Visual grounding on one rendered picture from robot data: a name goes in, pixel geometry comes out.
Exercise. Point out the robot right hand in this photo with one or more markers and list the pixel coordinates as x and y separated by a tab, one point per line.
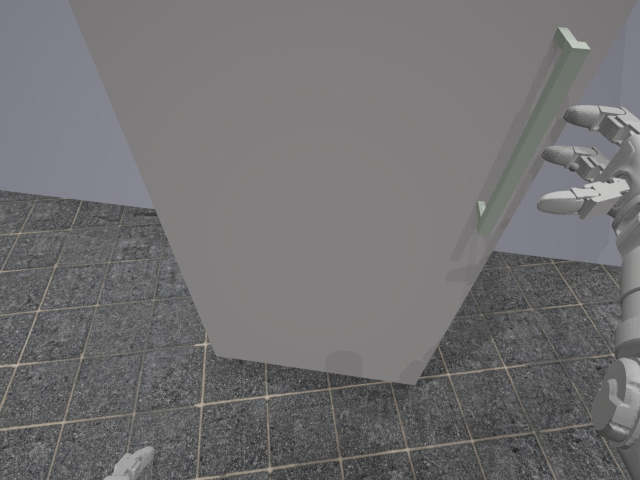
620	127

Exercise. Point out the fridge door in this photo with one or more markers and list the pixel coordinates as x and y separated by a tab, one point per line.
316	164

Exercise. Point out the robot left hand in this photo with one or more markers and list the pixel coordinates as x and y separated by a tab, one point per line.
129	466

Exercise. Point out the right robot forearm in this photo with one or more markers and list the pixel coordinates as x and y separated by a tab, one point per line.
626	226

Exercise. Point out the handle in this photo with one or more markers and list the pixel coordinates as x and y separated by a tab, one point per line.
564	73

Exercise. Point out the right robot upper arm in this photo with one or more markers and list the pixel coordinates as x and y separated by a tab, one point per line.
616	411

